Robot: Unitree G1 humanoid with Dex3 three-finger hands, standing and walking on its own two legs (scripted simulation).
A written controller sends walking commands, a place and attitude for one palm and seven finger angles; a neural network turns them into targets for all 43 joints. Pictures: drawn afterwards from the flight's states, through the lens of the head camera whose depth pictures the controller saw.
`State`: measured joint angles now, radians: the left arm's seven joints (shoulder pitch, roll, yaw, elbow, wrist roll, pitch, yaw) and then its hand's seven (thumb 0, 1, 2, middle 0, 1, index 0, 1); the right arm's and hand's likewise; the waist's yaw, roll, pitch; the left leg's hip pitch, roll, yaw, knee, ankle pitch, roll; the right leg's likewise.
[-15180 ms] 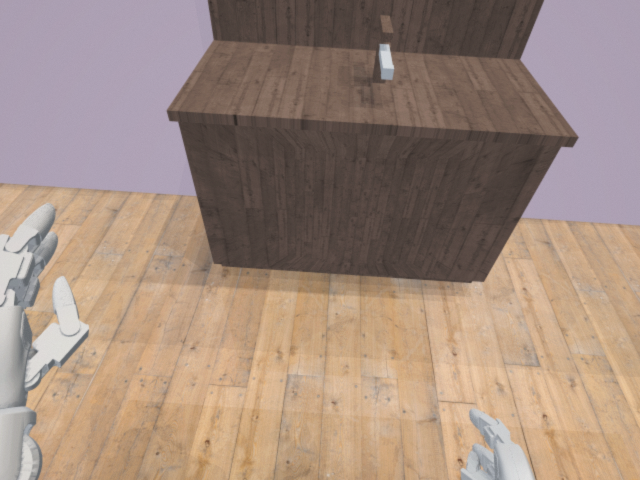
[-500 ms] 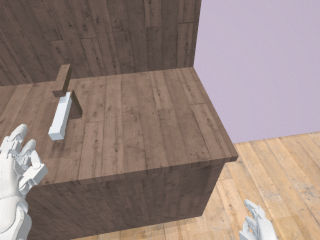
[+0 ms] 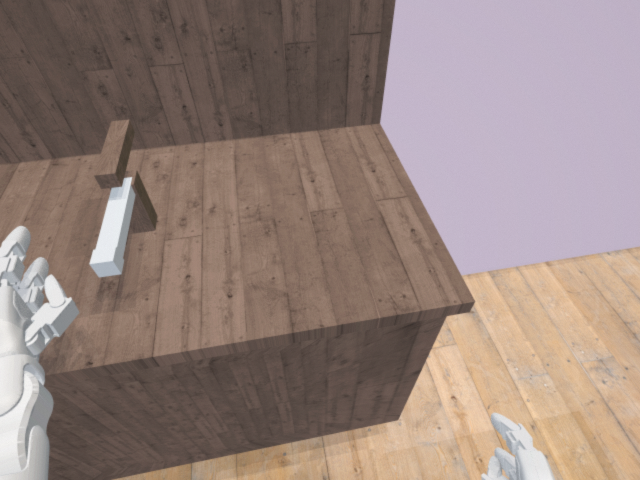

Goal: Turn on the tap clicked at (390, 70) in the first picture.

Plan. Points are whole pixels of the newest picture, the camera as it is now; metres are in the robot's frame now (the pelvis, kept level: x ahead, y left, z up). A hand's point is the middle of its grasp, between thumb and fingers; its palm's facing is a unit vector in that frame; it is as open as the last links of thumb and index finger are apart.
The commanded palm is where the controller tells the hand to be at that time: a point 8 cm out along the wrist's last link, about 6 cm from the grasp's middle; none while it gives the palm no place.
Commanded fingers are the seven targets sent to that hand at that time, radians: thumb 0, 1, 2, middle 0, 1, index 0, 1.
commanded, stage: reach beside the lever's end, fingers flat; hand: left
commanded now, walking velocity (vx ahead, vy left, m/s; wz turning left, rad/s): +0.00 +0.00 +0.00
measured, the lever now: (107, 262) +0.35 +0.31 +0.08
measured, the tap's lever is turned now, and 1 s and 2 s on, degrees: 0 0 5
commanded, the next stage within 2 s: push the lever round in 0.82 s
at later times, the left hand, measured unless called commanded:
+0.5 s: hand (61, 279) +0.32 +0.36 +0.08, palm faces +0.49 -0.86 -0.12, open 7.8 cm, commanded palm +0.27 +0.39 +0.08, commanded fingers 0.00 0.90 0.90 -0.15 -0.15 -0.15 -0.15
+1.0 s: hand (73, 280) +0.32 +0.34 +0.08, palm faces +0.48 -0.87 -0.11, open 7.8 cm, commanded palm +0.27 +0.38 +0.08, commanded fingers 0.00 0.90 0.90 -0.15 -0.15 -0.15 -0.15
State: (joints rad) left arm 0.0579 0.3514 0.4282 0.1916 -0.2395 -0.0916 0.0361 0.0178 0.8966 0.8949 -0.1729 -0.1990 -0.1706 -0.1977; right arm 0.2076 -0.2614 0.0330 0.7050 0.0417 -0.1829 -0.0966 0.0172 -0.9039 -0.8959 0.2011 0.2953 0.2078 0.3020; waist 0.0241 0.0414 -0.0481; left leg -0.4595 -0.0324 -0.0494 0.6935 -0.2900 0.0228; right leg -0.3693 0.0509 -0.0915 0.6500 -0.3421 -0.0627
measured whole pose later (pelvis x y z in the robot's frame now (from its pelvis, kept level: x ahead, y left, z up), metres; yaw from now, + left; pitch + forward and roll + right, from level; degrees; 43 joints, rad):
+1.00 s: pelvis +0.01 +0.02 -0.01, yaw +0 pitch +7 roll -2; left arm -0.12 0.40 0.46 0.41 -0.22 -0.17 -0.02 0.02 0.90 0.90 -0.16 -0.15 -0.15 -0.15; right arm 0.21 -0.25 0.04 0.68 0.03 -0.13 -0.10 0.02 -0.90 -0.90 0.20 0.30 0.21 0.30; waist 0.00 0.03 -0.07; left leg -0.56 -0.04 -0.04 0.76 -0.32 0.05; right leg -0.46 0.04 -0.09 0.69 -0.36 -0.04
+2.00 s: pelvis +0.00 +0.00 -0.01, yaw +0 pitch +6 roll -2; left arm -0.10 0.28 0.38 0.37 -0.18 -0.19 0.16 0.02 0.92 0.91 -0.15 -0.15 -0.15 -0.15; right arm 0.22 -0.26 0.02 0.69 0.03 -0.10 -0.08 0.02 -0.91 -0.90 0.20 0.30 0.21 0.30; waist 0.00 0.04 -0.08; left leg -0.56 -0.02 -0.06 0.78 -0.32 0.02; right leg -0.47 0.06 -0.10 0.72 -0.37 -0.07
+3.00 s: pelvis +0.00 -0.01 -0.01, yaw +0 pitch +7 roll -1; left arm -0.32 0.08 0.20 0.43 0.00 -0.07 0.66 0.02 0.91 0.91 -0.15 -0.15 -0.15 -0.15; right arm 0.17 -0.22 0.01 0.71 -0.02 0.01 -0.03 0.02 -0.91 -0.90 0.20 0.30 0.21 0.30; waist -0.02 0.04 -0.10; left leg -0.57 -0.03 -0.06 0.78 -0.32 0.01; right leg -0.48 0.06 -0.11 0.74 -0.38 -0.07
